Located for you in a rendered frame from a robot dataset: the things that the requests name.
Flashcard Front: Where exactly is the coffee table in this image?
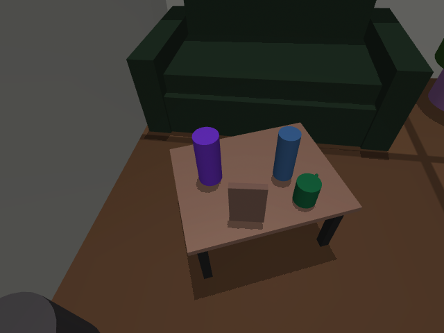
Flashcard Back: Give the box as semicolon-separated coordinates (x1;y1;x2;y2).
169;123;362;279

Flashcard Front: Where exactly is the potted plant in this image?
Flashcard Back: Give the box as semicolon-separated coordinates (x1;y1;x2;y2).
428;38;444;111

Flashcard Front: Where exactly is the sofa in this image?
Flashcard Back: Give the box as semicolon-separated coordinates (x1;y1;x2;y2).
126;0;434;151

